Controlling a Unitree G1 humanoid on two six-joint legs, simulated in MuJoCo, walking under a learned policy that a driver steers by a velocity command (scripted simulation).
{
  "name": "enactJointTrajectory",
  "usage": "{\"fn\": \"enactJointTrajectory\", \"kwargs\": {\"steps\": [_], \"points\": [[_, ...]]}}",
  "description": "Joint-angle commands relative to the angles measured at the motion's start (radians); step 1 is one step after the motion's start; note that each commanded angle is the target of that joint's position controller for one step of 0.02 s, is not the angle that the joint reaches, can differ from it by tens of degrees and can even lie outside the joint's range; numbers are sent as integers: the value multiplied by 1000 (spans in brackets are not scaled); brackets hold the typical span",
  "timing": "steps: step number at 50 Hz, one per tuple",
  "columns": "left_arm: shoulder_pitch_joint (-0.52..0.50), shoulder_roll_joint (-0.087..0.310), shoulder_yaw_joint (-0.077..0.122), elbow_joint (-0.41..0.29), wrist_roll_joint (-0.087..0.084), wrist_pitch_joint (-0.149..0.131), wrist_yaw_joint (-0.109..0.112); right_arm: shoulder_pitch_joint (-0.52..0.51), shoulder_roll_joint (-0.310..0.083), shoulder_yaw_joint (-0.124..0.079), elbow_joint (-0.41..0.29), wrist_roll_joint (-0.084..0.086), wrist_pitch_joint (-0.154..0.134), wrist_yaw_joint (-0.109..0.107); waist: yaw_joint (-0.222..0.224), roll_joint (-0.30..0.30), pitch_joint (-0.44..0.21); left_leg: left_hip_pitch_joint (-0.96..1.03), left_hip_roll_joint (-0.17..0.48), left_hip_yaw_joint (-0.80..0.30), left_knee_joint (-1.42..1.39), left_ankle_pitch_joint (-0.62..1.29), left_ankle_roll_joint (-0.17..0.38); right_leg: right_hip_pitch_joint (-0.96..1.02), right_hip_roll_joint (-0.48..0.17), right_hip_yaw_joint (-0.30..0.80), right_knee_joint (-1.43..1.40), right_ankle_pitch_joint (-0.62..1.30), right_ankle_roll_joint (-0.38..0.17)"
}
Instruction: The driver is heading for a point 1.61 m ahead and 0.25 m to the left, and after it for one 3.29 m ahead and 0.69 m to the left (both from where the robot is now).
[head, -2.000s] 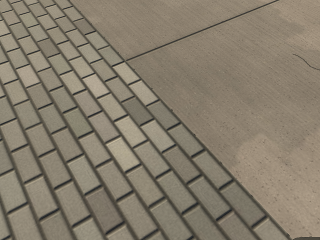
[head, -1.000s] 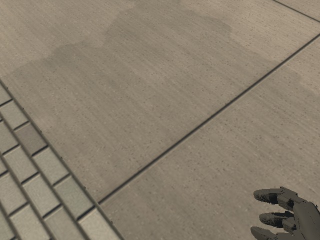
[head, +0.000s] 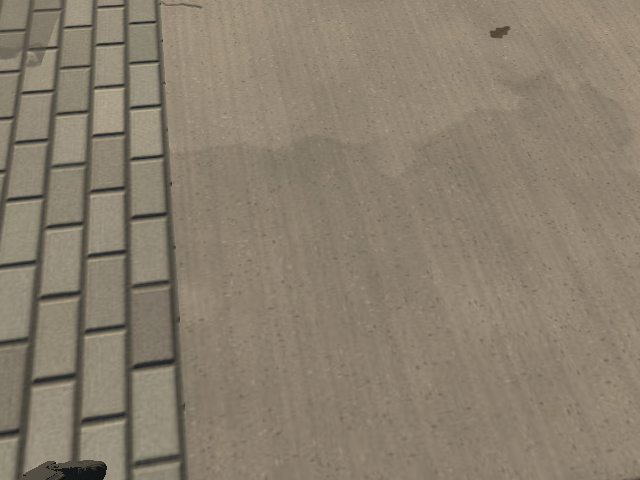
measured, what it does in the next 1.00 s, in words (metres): steps on the spot: right foot, then left foot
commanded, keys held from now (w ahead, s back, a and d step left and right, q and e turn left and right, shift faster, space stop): q+shift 0.28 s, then shift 0.16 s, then e+shift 0.56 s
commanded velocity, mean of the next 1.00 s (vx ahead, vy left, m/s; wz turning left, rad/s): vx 0.01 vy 0.00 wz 0.15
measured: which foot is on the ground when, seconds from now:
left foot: down 0.00-0.20, up 0.22-0.56, down 0.58-0.96, up 0.98-1.00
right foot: up 0.00-0.18, down 0.20-0.58, up 0.60-0.92, down 0.94-1.00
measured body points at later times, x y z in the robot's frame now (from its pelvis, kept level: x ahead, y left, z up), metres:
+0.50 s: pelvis +0.02 -0.03 +0.00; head +0.06 -0.03 +0.45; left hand +0.03 +0.27 -0.10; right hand +0.29 -0.22 -0.09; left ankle -0.04 +0.10 -0.69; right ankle +0.09 -0.14 -0.74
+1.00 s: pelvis +0.02 -0.05 -0.02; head +0.06 -0.07 +0.43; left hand +0.14 +0.26 -0.09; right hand +0.21 -0.31 -0.12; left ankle -0.04 +0.10 -0.71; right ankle +0.03 -0.13 -0.74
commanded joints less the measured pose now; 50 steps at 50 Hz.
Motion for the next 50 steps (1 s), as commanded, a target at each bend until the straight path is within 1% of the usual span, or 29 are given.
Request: {"fn": "enactJointTrajectory", "kwargs": {"steps": [1, 7, 9, 10, 11, 12, 13, 14, 15, 17, 20, 23, 25, 27, 28, 29, 30, 31, 32, 33, 34, 37, 40, 44, 46, 47, 48, 49, 50], "points": [[-8, 49, 7, -56, -8, -14, -5, -47, -178, -58, -95, 6, -6, -20, 18, 115, -224, 219, 202, -302, -108, 249, 164, 7, 30, 43, -157, 52, 16], [23, 80, 19, -55, -16, -19, -23, -74, -175, -62, -110, 12, 8, -8, 10, 191, -194, 154, 162, -441, -94, 120, 136, 158, 56, 67, -389, 65, -1], [88, 94, 32, -37, -16, -25, -26, -109, -161, -57, -117, 22, 13, -6, 48, 186, -185, 93, 111, -442, -46, 56, 95, 303, 32, 48, -587, 185, -24], [118, 140, 47, -33, -6, -21, -20, -79, -118, -44, -118, 22, 15, -4, 37, 100, -209, 3, 49, -383, 63, -148, 50, 434, -103, 135, -656, 219, -70], [85, 219, 59, -42, 15, -6, -11, -19, -68, -30, -130, 24, 15, 0, -32, -209, -183, -205, -116, -157, 276, -441, -11, 512, -321, 390, -712, 302, -207], [59, 178, 53, -66, 44, -12, -9, -3, -155, -55, -122, 10, -1, 8, -29, -258, -153, -267, -56, -109, 521, -436, -59, 434, -433, 516, -751, 299, -306], [-1, 119, 36, -97, 38, -14, 2, -1, -213, -73, -97, 12, -2, 13, -38, -184, -127, -262, -1, -79, 626, -358, -78, 396, -397, 409, -741, 262, -297], [-43, 83, 27, -110, 23, -8, 13, 7, -210, -76, -73, 13, 5, 13, -42, -130, -100, -253, 18, -56, 671, -289, -92, 365, -321, 291, -728, 210, -254], [-43, 74, 22, -113, 9, -3, 23, 12, -181, -68, -60, 5, 12, 10, -31, -100, -94, -260, 24, -38, 734, -241, -105, 369, -279, 234, -714, 214, -236], [2, 82, 15, -102, 6, 6, 32, -4, -117, -42, -68, 10, 13, 15, -6, -74, -77, -265, 36, 18, 753, -218, -122, 372, -252, 146, -715, 321, -253], [90, 114, 22, -80, 11, 16, 24, -77, -73, -17, -94, 9, 2, 10, 51, -116, -108, -267, 55, 43, 597, -245, -140, 486, -265, 108, -697, 426, -288], [86, 144, 29, -74, 1, 22, 5, -81, -41, 6, -89, -5, -4, 14, 55, -157, -149, -99, 65, 70, 385, -303, -134, 460, -269, 64, -669, 503, -292], [95, 118, 15, -57, -11, 20, -11, -48, -23, 12, -60, -8, -7, 14, 43, -180, -157, 36, 51, 91, 203, -282, -123, 416, -256, 69, -653, 512, -286], [92, 83, -5, -40, -33, 15, -27, 31, -5, 12, -4, -15, -8, 16, -6, -163, -137, 240, 22, 124, -138, -36, -95, 334, -218, 60, -607, 483, -240], [139, 88, -6, -27, -42, 6, -32, 37, -49, 1, -3, -15, -8, 13, 1, -146, -138, 354, 44, 89, -192, 48, -69, 267, -198, 71, -592, 428, -184], [156, 70, -15, -40, -16, -7, -44, 69, -128, -16, -13, -18, -4, 0, 9, -23, -183, 476, 197, -45, -144, 243, -28, 177, -144, 44, -499, 240, -105], [157, 31, -25, -65, -13, -21, -49, 22, -210, -35, -13, -39, 7, -8, 42, 219, -170, 408, 358, -140, -108, 319, 93, 65, -54, -66, -411, -24, -37], [111, 100, -8, -70, -27, -19, -39, -2, -174, -37, -23, -50, 2, -6, -11, 249, -165, 303, 394, -161, -140, 252, 177, 87, -55, -91, -252, -152, -9], [95, 142, 14, -71, -41, -9, -32, -14, -141, -28, -27, -55, -8, -7, -26, 237, -124, 286, 394, -154, -158, 270, 195, 28, -54, -78, -81, -195, 0], [122, 137, 25, -55, -46, 9, -21, -29, -118, -22, -24, -52, -18, -12, -16, 231, -109, 283, 389, -125, -162, 310, 193, -23, -57, -63, 61, -218, 11], [161, 127, 31, -44, -40, 32, -10, -67, -95, -15, -23, -37, -30, -14, 4, 225, -94, 270, 381, -78, -162, 337, 178, -48, -69, -41, 136, -192, 22], [161, 75, 24, -68, -35, 64, -3, -114, -58, -9, -14, -27, -41, -22, 21, 181, -75, 262, 353, 34, -168, 322, 150, -68, -92, -61, 129, -68, 43], [115, 35, 7, -121, -33, 69, -28, -117, -72, -21, -2, -26, -36, -25, -1, 170, -103, 284, 357, 104, -145, 293, 144, 1, -111, -97, -52, -14, 39], [134, 68, 19, -167, -34, 80, -58, -107, -126, -45, 17, -2, -41, -5, 1, 176, -136, 290, 412, 135, -90, 339, 129, 124, -91, -159, -225, -5, -14], [190, 75, 32, -163, -35, 91, -58, -127, -122, -48, 28, 19, -45, 6, 41, 154, -138, 246, 403, 191, 2, 279, 70, 240, -56, -195, -382, 101, -58], [240, 103, 49, -150, -30, 90, -45, -79, -94, -44, 52, 20, -47, 13, 54, 84, -147, 178, 353, 244, 118, 178, 13, 356, -28, -164, -476, 206, -95], [301, 222, 87, -156, -29, 82, -24, -65, -56, -35, 44, -7, -48, 16, 66, -159, -145, -56, 238, 326, 410, -93, -83, 540, -171, 101, -574, 598, -184], [303, 336, 101, -185, 6, 56, -27, -176, -5, -11, -51, -37, -53, 8, 68, -382, -183, -353, 50, 200, 665, -561, -147, 603, -397, 554, -631, 748, -420], [306, 271, 83, -191, 17, 26, -39, -234, -62, -24, -42, -33, -53, 0, 124, -188, -239, -383, 64, 45, 784, -552, -133, 612, -408, 515, -666, 615, -445]]}}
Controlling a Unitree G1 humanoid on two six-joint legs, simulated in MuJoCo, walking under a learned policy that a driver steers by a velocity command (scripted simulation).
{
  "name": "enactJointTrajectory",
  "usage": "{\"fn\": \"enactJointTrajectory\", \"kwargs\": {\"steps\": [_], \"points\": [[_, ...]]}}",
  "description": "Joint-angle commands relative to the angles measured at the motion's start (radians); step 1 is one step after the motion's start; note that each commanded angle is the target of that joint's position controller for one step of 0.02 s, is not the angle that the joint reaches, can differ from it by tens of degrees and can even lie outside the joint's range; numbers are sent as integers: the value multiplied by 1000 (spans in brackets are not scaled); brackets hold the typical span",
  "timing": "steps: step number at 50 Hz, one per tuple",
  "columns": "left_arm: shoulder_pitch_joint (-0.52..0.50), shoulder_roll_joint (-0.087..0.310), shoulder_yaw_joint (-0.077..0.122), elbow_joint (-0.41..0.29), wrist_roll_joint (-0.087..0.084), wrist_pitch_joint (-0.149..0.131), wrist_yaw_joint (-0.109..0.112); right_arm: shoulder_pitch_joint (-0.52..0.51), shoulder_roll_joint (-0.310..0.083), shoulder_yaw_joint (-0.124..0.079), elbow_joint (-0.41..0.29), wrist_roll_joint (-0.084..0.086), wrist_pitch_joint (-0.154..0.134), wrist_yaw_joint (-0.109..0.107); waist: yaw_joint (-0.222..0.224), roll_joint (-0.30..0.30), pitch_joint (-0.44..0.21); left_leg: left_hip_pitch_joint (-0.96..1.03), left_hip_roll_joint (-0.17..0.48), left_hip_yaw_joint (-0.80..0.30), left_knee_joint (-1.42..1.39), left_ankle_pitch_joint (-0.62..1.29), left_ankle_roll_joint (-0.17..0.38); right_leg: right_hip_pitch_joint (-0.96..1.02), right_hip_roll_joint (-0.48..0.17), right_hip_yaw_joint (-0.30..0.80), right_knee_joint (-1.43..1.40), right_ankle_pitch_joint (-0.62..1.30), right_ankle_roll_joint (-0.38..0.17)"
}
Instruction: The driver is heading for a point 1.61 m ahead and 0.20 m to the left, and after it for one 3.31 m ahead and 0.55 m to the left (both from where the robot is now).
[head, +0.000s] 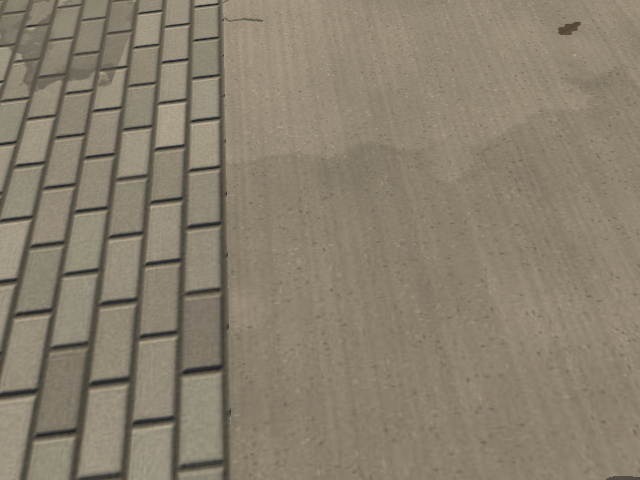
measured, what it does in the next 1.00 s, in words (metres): steps on the spot, turning left: left foot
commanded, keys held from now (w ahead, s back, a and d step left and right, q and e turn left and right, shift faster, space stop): shift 0.14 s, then q+shift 0.54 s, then shift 0.14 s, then e+shift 0.08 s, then w+e+shift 0.10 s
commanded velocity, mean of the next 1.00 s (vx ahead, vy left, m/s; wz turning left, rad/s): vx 0.02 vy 0.00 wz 0.23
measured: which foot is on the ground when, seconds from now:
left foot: up 0.00-0.50, down 0.52-1.00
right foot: down 0.00-0.54, up 0.56-1.00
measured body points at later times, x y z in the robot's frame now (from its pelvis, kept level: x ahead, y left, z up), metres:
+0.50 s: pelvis +0.04 +0.01 +0.01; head +0.07 +0.03 +0.46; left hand +0.21 +0.28 -0.09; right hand +0.17 -0.27 -0.08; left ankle +0.01 +0.12 -0.71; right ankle +0.01 -0.09 -0.72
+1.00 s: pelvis +0.09 +0.04 +0.02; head +0.10 +0.05 +0.47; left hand +0.13 +0.34 -0.09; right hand +0.34 -0.15 -0.06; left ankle +0.01 +0.12 -0.72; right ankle +0.13 -0.09 -0.70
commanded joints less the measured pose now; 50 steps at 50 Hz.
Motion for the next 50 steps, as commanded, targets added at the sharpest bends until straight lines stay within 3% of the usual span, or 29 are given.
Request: {"fn": "enactJointTrajectory", "kwargs": {"steps": [1, 2, 3, 4, 7, 11, 13, 16, 21, 23, 25, 26, 27, 28, 29, 30, 31, 32, 33, 36, 41, 43, 45, 46, 47, 48, 50], "points": [[118, 228, 54, -58, 24, -61, 9, -126, -94, -17, -131, 4, -26, -9, 63, -203, -198, -396, -99, -180, 394, -94, 15, 387, -346, 544, -344, 503, -285], [55, 192, 43, -63, 4, -63, 22, -89, -102, -22, -100, 5, -23, -18, 26, -129, -164, -389, -73, -181, 350, 7, 24, 347, -294, 457, -333, 440, -222], [-9, 151, 26, -73, -13, -54, 34, -66, -120, -28, -85, -4, -18, -25, 0, -126, -145, -365, -60, -180, 299, 84, 21, 304, -263, 401, -327, 444, -183], [-36, 133, 14, -82, -9, -48, 44, -41, -115, -29, -69, -6, -14, -23, -16, -151, -155, -292, -72, -162, 312, 140, 13, 248, -232, 354, -325, 496, -169], [-37, 125, 1, -80, 12, -45, 54, 13, -83, -18, -34, 4, -8, -14, -23, -139, -182, -222, -97, -142, 274, 222, -11, 232, -199, 290, -328, 541, -170], [-75, 19, -44, -49, 32, -53, 53, 45, -26, 16, 6, 6, -1, 0, -17, -163, -171, -76, -35, -138, -19, 294, -27, 218, -173, 189, -352, 385, -142], [-66, 48, -39, -24, 47, -58, 44, 18, -50, 18, -5, 14, 1, 8, 13, -190, -117, -7, -33, -118, -107, 274, -19, 168, -190, 189, -381, 275, -155], [-55, 135, -9, -4, 36, -44, 43, -6, -127, 0, -39, 32, 1, 11, 42, -181, -35, -95, -52, -93, -104, 152, -1, 203, -257, 247, -375, 251, -193], [-79, 116, 1, -5, 19, -22, 60, 59, -87, 7, -46, 38, -1, 30, 19, -139, -87, -137, -44, -74, -85, 62, 15, 349, -333, 232, -287, 623, -207], [-102, 114, 7, -12, 13, -16, 63, 84, -78, 6, -47, 43, 3, 40, 3, -141, -113, -88, -61, -44, -152, 92, 30, 362, -326, 180, -249, 686, -182], [-125, 112, 12, -13, -4, -12, 65, 134, -74, 2, -40, 44, 4, 49, -34, -145, -134, 18, -95, -6, -317, 223, 63, 337, -295, 102, -169, 669, -126], [-102, 100, 13, 0, -14, -16, 64, 172, -96, -10, -36, 37, 2, 43, -55, -112, -143, 117, -108, -40, -438, 379, 99, 279, -251, 43, -73, 582, -62], [-88, 73, 11, -12, 8, -26, 61, 215, -206, -45, -45, 30, -2, 26, -50, 83, -163, 296, 28, -305, -516, 715, 184, 69, -142, -53, 178, 307, 39], [-194, 14, -11, -85, 51, -39, 55, 233, -318, -65, -64, 8, -16, 22, -51, 310, -175, 444, 238, -674, -506, 1104, 391, -271, 59, -10, 419, -301, 123], [-223, 46, -5, -80, 39, -52, 50, 250, -253, -49, -75, -15, -30, 29, -103, 147, -258, 483, 262, -663, -518, 1049, 456, -325, 49, 146, 558, -357, 118], [-211, 67, 2, -68, 16, -58, 45, 202, -229, -42, -74, -7, -40, 27, -66, 67, -213, 463, 204, -571, -510, 994, 407, -346, 26, 170, 586, -271, 107], [-192, 72, 6, -50, 14, -61, 48, 148, -211, -40, -79, 18, -37, 19, -39, 7, -182, 442, 144, -506, -505, 923, 352, -364, 11, 168, 550, -185, 107], [-186, 82, 10, -42, 19, -60, 53, 111, -187, -31, -90, 40, -27, 9, -26, 6, -163, 421, 116, -474, -507, 896, 320, -361, -4, 172, 504, -124, 115], [-181, 77, 11, -39, 18, -60, 52, 94, -179, -25, -98, 45, -15, -2, -15, 29, -162, 382, 84, -456, -512, 898, 307, -316, 3, 170, 488, -80, 127], [-134, 61, 6, -6, 7, -60, 45, 95, -178, -21, -109, 26, 2, -16, -16, 42, -182, 381, 56, -419, -505, 923, 299, -273, 26, 141, 408, 0, 157], [-151, 53, -2, 0, 2, -56, 45, 97, -173, -7, -102, 11, 17, -22, -45, 92, -158, 314, 38, -418, -481, 862, 280, -185, 10, 122, 243, 41, 174], [-122, 53, -6, 16, 0, -56, 38, 66, -133, 14, -101, -4, 17, -17, -44, 100, -159, 286, 47, -394, -478, 838, 279, -124, -21, 108, 187, 49, 167], [-107, 34, -17, 27, 0, -60, 28, 46, -71, 43, -83, -18, 10, -6, -46, 106, -151, 231, 44, -363, -486, 814, 273, -10, -49, 95, 92, 68, 152], [-104, 39, -20, 26, -7, -61, 23, 75, -93, 38, -70, -18, 6, 2, -67, 116, -153, 223, 51, -373, -531, 599, 281, 13, -36, 62, 74, 68, 139], [-124, 66, -17, 14, -23, -65, 18, 116, -157, 17, -58, -12, 1, 11, -103, 131, -110, 216, 67, -418, -593, 262, 298, -21, -19, 35, 91, 28, 118], [-147, 86, -15, -2, -37, -73, 12, 128, -189, 9, -50, -9, -8, 18, -116, 144, -43, 202, 88, -476, -648, -38, 305, -79, -26, 44, 74, -19, 88], [-168, 95, -17, -16, -53, -97, 2, 141, -189, 7, -32, -1, -33, 20, -122, 140, 53, 259, 139, -546, -693, -181, 312, -203, -43, 71, 39, -82, 35]]}}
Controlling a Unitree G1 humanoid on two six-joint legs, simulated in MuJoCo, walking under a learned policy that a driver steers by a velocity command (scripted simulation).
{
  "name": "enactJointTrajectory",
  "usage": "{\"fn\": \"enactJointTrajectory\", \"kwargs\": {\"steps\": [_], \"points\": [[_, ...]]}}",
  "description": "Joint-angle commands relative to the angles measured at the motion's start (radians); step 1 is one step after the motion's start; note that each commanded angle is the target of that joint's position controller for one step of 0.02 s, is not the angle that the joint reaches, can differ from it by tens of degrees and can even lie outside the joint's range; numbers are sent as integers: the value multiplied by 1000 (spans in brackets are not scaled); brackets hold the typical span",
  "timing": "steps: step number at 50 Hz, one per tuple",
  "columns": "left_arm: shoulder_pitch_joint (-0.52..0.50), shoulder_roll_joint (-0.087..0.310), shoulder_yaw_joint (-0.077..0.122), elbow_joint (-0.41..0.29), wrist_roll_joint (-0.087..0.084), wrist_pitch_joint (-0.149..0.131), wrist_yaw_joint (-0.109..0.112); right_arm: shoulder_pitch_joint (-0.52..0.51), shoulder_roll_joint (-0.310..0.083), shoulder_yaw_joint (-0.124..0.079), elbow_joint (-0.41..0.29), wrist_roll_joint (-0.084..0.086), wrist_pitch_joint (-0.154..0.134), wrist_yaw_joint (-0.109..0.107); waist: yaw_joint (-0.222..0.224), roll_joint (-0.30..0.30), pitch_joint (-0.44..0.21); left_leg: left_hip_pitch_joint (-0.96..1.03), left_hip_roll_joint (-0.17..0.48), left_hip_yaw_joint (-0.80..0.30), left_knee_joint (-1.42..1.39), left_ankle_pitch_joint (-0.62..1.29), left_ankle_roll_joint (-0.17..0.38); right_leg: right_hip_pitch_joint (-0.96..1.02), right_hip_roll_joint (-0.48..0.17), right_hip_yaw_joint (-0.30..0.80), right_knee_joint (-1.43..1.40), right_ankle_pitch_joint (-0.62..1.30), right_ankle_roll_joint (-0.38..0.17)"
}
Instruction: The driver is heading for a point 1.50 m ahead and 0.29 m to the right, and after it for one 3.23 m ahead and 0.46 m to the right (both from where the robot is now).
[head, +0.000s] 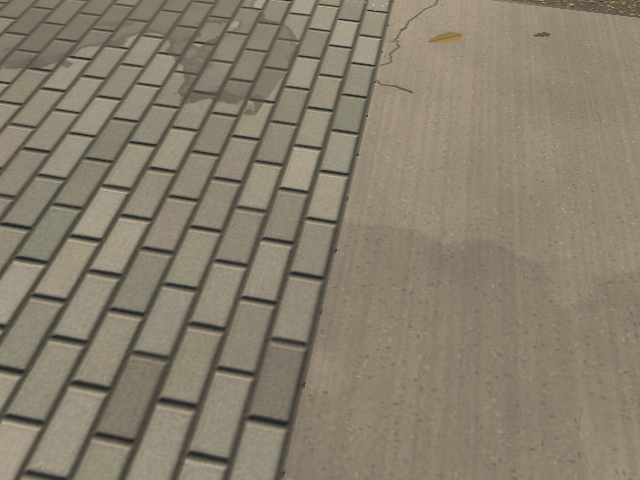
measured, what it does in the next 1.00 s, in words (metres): walks ahead: right foot, then left foot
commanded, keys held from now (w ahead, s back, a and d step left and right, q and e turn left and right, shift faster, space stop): w+e+shift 0.34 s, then w+shift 0.12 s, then w+q+shift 0.54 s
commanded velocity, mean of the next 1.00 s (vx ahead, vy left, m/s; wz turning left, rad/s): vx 0.84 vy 0.00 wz -0.07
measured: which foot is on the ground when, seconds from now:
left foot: down 0.00-0.14, up 0.16-0.52, down 0.54-0.96, up 0.98-1.00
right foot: up 0.00-0.12, down 0.14-0.56, up 0.58-0.92, down 0.94-1.00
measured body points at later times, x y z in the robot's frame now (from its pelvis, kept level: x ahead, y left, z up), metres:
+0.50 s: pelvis +0.29 -0.12 -0.02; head +0.33 -0.15 +0.43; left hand +0.32 +0.17 -0.13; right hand +0.45 -0.42 -0.09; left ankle +0.51 -0.08 -0.72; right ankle +0.03 -0.14 -0.74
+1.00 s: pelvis +0.73 -0.29 -0.02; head +0.76 -0.30 +0.43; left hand +1.02 -0.10 -0.07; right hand +0.66 -0.58 -0.15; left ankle +0.54 -0.13 -0.67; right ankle +0.80 -0.44 -0.74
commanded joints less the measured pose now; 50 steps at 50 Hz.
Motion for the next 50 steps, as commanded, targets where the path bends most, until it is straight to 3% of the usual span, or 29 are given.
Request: {"fn": "enactJointTrajectory", "kwargs": {"steps": [1, 4, 6, 7, 8, 9, 11, 12, 15, 19, 22, 25, 26, 27, 28, 29, 30, 31, 32, 33, 35, 38, 41, 44, 46, 47, 48, 49, 50], "points": [[-175, 113, 16, -132, -19, -59, -17, 118, -228, -77, 1, 13, -39, 0, -114, 187, 123, 114, 364, -326, -281, -350, 175, -251, -37, 23, -33, -83, -79], [-120, 90, 6, -118, -20, -83, -30, 116, -219, -83, 3, 22, -60, 0, -88, 140, 94, 188, 378, -241, -267, -232, 156, -238, -57, 1, -82, -57, -134], [8, 81, 7, -75, -17, -84, -32, 37, -213, -85, -19, 30, -61, 6, -3, 91, 50, 51, 315, -92, -193, -137, 114, 10, -9, -73, -186, 30, -157], [147, 127, 24, -27, 91, -52, -44, 37, -204, -78, -6, -60, -64, 8, 75, 38, -30, -114, 220, 64, 12, 72, 62, 320, 84, -72, -218, -20, -174], [406, 253, 68, 28, 102, -52, -36, -47, -138, -59, -58, -61, -70, 10, 195, -224, -96, -387, 94, 231, 477, 190, -11, 572, -123, 327, -377, -285, -257], [443, 300, 70, 22, 83, -54, -38, -125, -90, -43, -120, -67, -84, 22, 182, -397, -59, -739, -50, 124, 638, -180, -46, 684, -253, 816, -574, -400, -331], [321, 212, 54, -9, 69, -46, -26, -136, -138, -41, -89, -55, -105, 41, 130, -75, 36, -834, 93, 40, 739, -31, -43, 622, -244, 655, -510, -221, -343], [306, 203, 51, -4, 62, -45, -20, -103, -145, -40, -75, -51, -106, 49, 95, -7, 46, -785, 123, 52, 694, 9, -56, 563, -209, 573, -516, -171, -327], [274, 164, 31, 2, 41, -63, -8, -93, -140, -27, -70, -64, -72, 63, 42, -51, 98, -658, 128, 103, 564, 55, -107, 383, -112, 444, -589, -11, -302], [276, 169, 35, 32, 41, -74, -3, -211, -112, 3, -110, -42, -59, 70, 56, -71, 139, -538, 88, 176, 286, 200, -129, 259, -45, 335, -618, 271, -289], [305, 174, 30, 75, 26, -91, 3, -262, -107, 12, -129, -32, -66, 67, 76, -94, 123, -363, 75, 203, 129, 345, -68, 275, -101, 321, -658, 552, -252], [291, 239, 40, 101, 43, -103, 5, -56, -185, -21, -65, -25, -65, 32, -27, -106, -29, -105, -16, 240, 112, 221, 0, 412, -119, 232, -400, 1176, -191], [264, 245, 42, 106, 62, -96, 8, 147, -215, -39, -5, -13, -62, 13, -132, -110, -119, 89, -37, 253, 113, 158, 20, 382, -114, 193, -174, 1272, -174], [215, 221, 36, 104, 79, -94, 15, 374, -247, -60, 64, -14, -58, -7, -248, -84, -192, 313, 36, 194, 133, 84, 48, 240, -82, 159, 116, 1167, -161], [239, 99, 7, 66, 61, -100, 12, 500, -337, -90, 95, -39, -62, -18, -244, 165, -295, 501, 261, -215, 57, -366, 156, -17, 64, 95, 606, 604, -125], [269, 55, -13, 33, 55, -117, -14, 437, -337, -86, 117, -24, -60, 2, -141, 370, -304, 508, 386, -818, -233, -462, 231, -237, 196, 147, 733, -49, -122], [193, 95, -15, 21, 73, -117, -10, 274, -267, -81, 96, -15, -60, 17, -92, 233, -124, 395, 367, -791, -244, -469, 258, -353, 90, 144, 754, 26, -142], [100, 119, -20, 8, 88, -123, -15, 240, -208, -73, 93, -5, -66, 24, -91, 77, -66, 271, 342, -657, -232, -357, 260, -339, 41, 146, 705, 83, -140], [40, 113, -26, -14, 99, -123, -17, 246, -178, -67, 113, -9, -69, 25, -75, 16, -7, 158, 299, -558, -243, -253, 242, -313, 10, 136, 619, 79, -131], [2, 100, -32, -42, 113, -115, -17, 257, -142, -53, 142, -13, -73, 22, -42, 13, 42, 54, 250, -480, -256, -169, 224, -286, -10, 130, 554, 59, -110], [-10, 72, -51, -76, 126, -92, -22, 278, -147, -50, 177, -8, -86, 16, 7, 79, 88, -39, 213, -419, -288, -105, 240, -288, -42, 118, 438, -15, -68], [-167, 70, -75, -160, 109, -87, -36, 254, -180, -64, 163, -3, -100, 7, 8, 70, 152, -218, 180, -329, -391, -36, 236, -218, -75, 62, 160, 117, -12], [-242, 49, -88, -181, 76, -90, -52, 242, -222, -87, 154, 13, -108, 22, -24, 66, 121, -338, 140, -256, -445, 134, 172, 95, -22, -2, -70, 396, 0], [-229, 95, -67, -174, 77, -92, -31, 303, -248, -99, 173, 24, -102, 24, -40, 45, 66, -118, 161, -259, -304, 410, 125, 126, 1, 3, -175, 374, -11], [-40, 145, -34, -120, 82, -100, -5, 319, -277, -106, 188, 15, -95, 23, 53, 5, -78, -55, 109, -201, 41, 701, 79, 353, 50, -23, -213, 216, -33], [138, 190, -10, -89, 91, -105, 17, 294, -264, -104, 183, 12, -102, 28, 146, 4, -175, -190, 64, -172, 309, 626, 56, 583, -36, 39, -180, 128, -54], [358, 270, 19, -63, 115, -106, 40, 264, -120, -69, 147, 3, -114, 20, 204, -158, -313, -354, 6, -100, 666, 59, 58, 787, -322, 347, -222, -263, -84], [275, 332, 33, -69, 118, -92, 35, 354, -60, -44, 81, 52, -106, 17, 89, -409, -393, -567, -32, -1, 895, -153, 42, 810, -514, 898, -493, -506, -169], [160, 221, 23, -85, 105, -85, 32, 255, -133, -50, 108, 20, -82, 9, 80, -202, -197, -659, 66, 21, 939, -35, 49, 659, -446, 803, -516, -550, -173]]}}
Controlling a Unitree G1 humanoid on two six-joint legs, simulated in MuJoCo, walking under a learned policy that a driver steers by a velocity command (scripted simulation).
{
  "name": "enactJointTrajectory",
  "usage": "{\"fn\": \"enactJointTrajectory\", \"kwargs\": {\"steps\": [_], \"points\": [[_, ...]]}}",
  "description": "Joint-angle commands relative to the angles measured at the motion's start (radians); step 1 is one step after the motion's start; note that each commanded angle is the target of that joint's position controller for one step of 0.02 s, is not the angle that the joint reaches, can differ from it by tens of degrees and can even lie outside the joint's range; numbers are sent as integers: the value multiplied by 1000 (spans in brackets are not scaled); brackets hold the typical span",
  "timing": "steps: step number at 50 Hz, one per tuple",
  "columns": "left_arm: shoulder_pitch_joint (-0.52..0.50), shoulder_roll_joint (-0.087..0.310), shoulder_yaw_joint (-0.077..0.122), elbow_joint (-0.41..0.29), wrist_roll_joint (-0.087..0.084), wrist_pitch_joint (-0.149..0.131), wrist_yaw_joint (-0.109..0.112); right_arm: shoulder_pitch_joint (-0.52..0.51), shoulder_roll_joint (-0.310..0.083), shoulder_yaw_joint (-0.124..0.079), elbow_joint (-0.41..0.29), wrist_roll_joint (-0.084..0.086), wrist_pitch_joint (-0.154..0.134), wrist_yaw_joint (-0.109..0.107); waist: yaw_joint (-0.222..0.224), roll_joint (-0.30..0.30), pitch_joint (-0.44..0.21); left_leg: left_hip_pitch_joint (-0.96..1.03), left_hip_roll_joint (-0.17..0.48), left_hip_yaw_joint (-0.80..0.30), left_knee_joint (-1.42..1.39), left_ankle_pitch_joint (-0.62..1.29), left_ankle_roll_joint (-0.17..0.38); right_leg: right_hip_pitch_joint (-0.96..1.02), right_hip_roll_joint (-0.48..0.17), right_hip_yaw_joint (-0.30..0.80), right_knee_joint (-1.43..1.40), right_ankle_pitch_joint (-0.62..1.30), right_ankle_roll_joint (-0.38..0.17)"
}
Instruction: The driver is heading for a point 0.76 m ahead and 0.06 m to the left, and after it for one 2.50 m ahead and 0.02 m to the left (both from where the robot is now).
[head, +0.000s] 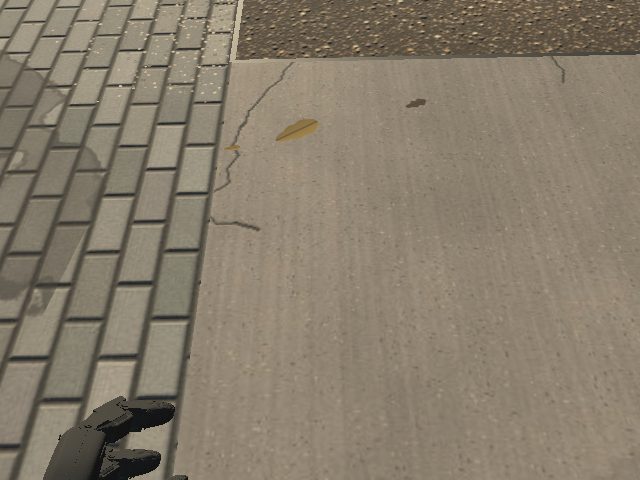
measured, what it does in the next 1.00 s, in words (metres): walks ahead: left foot, then right foot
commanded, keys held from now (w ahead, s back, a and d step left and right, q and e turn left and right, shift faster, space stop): w+q+shift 0.22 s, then w+shift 0.14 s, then w+e+shift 0.64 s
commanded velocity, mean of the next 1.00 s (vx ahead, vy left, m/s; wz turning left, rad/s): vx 1.00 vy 0.00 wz -0.01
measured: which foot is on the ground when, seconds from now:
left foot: up 0.00-0.36, down 0.38-0.82, up 0.84-1.00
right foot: down 0.00-0.34, up 0.36-0.80, down 0.82-1.00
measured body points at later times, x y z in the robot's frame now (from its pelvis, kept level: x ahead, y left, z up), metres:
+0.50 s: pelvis +0.46 +0.06 +0.00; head +0.48 +0.07 +0.45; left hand +0.41 +0.31 -0.13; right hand +0.65 -0.15 -0.12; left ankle +0.47 +0.09 -0.72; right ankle +0.37 -0.13 -0.58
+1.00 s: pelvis +0.93 +0.12 +0.01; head +0.94 +0.13 +0.46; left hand +0.91 +0.41 -0.13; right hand +1.13 -0.11 -0.06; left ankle +0.95 +0.30 -0.62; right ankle +0.92 +0.11 -0.72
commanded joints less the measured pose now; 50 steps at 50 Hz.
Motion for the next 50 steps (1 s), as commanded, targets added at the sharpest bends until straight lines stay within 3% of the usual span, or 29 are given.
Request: {"fn": "enactJointTrajectory", "kwargs": {"steps": [1, 2, 3, 6, 9, 11, 13, 16, 17, 18, 19, 20, 21, 22, 23, 26, 29, 33, 36, 38, 40, 41, 42, 43, 44, 45, 46, 48, 50], "points": [[303, 162, 84, 36, -6, 16, 16, -150, -80, 0, -141, -19, -1, 1, 199, -149, -110, -689, 112, 103, 385, 151, 13, 649, -375, 587, -386, -508, -150], [297, 128, 76, 56, 0, 13, 10, -186, -69, 1, -139, -24, 9, 14, 185, -93, -49, -655, 140, 107, 350, 177, 3, 557, -328, 433, -389, -289, -138], [316, 112, 70, 81, -4, 8, 11, -210, -49, 2, -151, -35, 21, 29, 167, -106, -18, -636, 160, 106, 327, 178, -2, 501, -290, 318, -397, -174, -123], [376, 52, 57, 157, -40, -17, -4, -298, 9, 19, -206, -41, 60, 54, 134, -129, 28, -687, 187, 135, 309, 198, -4, 478, -245, 93, -417, 137, -79], [340, 70, 61, 174, -41, -35, -7, -412, 13, 40, -291, -43, 61, 74, 93, -135, 68, -675, 188, 181, 166, 336, 1, 418, -224, -83, -468, 347, -72], [319, 95, 65, 183, -37, -38, 0, -486, -4, 50, -319, -41, 60, 90, 83, -84, 112, -589, 165, 256, -34, 419, 17, 379, -182, -195, -525, 392, -59], [391, 127, 66, 213, -35, -40, 6, -534, 2, 63, -324, -45, 53, 98, 95, -54, 126, -422, 87, 349, -196, 455, 50, 367, -166, -250, -525, 727, -55], [413, 239, 86, 217, -34, -12, 20, -328, -63, 43, -239, -53, 42, 73, -28, -128, -15, -128, -25, 343, -255, 361, 99, 469, -218, -241, -233, 1239, -70], [376, 257, 87, 206, -28, 3, 24, -132, -102, 23, -171, -55, 39, 57, -120, -148, -103, 71, -33, 297, -281, 323, 127, 434, -231, -225, -9, 1261, -86], [348, 257, 87, 200, -28, 14, 22, 48, -150, -5, -106, -60, 42, 35, -198, -125, -168, 304, -19, 242, -381, 302, 148, 315, -191, -234, 301, 1081, -91], [421, 131, 64, 193, -12, 14, 5, -9, -235, -28, -95, -64, 49, 9, -63, 102, -169, 475, 178, 5, -348, 199, 146, 33, -50, -199, 712, -141, -81], [529, 104, 48, 118, -73, 9, 5, -67, -306, -41, -161, -66, 51, -1, 20, 232, -388, 685, 452, -544, -516, 160, 281, -240, 34, -11, 1003, -333, -70], [373, 181, 62, 109, -71, -1, 11, -66, -244, -41, -161, -52, 50, -9, -42, 14, -306, 571, 413, -513, -656, 88, 242, -309, 2, 66, 979, -187, -85], [349, 157, 57, 113, -80, -3, 7, -103, -205, -30, -131, -52, 36, -18, 11, -26, -110, 375, 402, -381, -702, 134, 225, -317, -21, 58, 910, -124, -88], [348, 136, 51, 137, -68, 4, 2, -141, -153, -19, -119, -60, 16, -17, 58, -111, -18, 207, 371, -283, -729, 199, 192, -261, -57, 74, 828, -100, -90], [418, 76, 47, 197, -46, 65, -30, -176, -56, 13, -89, -44, -39, -13, 156, -76, 53, -37, 291, -35, -820, 288, 104, -110, -110, 108, 673, -63, -76], [255, 50, 47, 153, -56, 79, -47, -142, -35, 19, -57, -29, -71, 4, 130, -25, 130, -57, 217, 180, -896, 518, 15, -196, -106, 55, 517, 82, -79], [98, 17, 29, 105, -67, 56, -66, -121, -23, 33, -39, -21, -87, 0, 103, -19, 131, -9, 159, 384, -923, 866, -50, -139, -44, -102, 212, 334, -117], [84, 37, 28, 101, -58, 51, -79, -86, -81, 31, -25, -19, -88, -32, 123, 21, 72, 163, 210, 427, -849, 1317, -92, -40, 47, -188, 53, 407, -158], [229, 99, 48, 143, -54, 62, -74, -119, -144, 14, -43, -31, -59, -63, 215, 83, -28, 254, 251, 430, -638, 1611, -113, 108, 122, -209, 45, 292, -180], [614, 193, 95, 250, -50, 73, -55, -237, -189, -3, -86, -53, -20, -74, 414, 87, -170, 124, 281, 397, -127, 1626, -102, 470, 140, -128, 52, 126, -250], [731, 230, 124, 283, -63, 76, -35, -292, -177, -8, -86, -52, -7, -58, 477, -24, -162, -39, 158, 416, 338, 1021, -91, 606, 88, -31, -51, 83, -316], [632, 259, 130, 294, -70, 87, -23, -315, 17, 46, -142, -77, -33, -33, 319, -288, -50, -467, -8, 332, 700, -38, -95, 696, 7, 166, 71, 279, -349], [532, 316, 139, 242, -47, 91, -18, -201, 23, 63, -244, -37, -56, -21, 202, -325, -245, -732, -10, 122, 807, -85, -112, 878, -169, 675, -178, -37, -550], [479, 243, 135, 200, -42, 91, -12, -246, -36, 71, -245, -57, -81, -17, 212, -110, -177, -770, 53, 61, 684, 19, -83, 782, -216, 832, -398, -324, -510], [436, 181, 121, 205, -41, 87, -8, -276, -72, 64, -237, -57, -87, -12, 161, 40, -37, -729, 105, 65, 552, 105, -82, 588, -197, 770, -450, -367, -450], [405, 168, 115, 212, -46, 77, -9, -299, -65, 67, -237, -75, -75, -14, 115, 93, 34, -666, 137, 78, 469, 109, -95, 433, -148, 677, -456, -272, -409], [379, 161, 105, 204, -54, 44, -2, -294, -49, 80, -244, -95, -23, -11, 62, 95, 94, -548, 188, 95, 321, 107, -139, 200, -63, 539, -475, -144, -387], [373, 185, 111, 193, -61, 18, -8, -379, -37, 90, -287, -91, -1, -3, 74, 59, 115, -460, 207, 151, 116, 173, -167, 64, 12, 427, -511, -32, -374]]}}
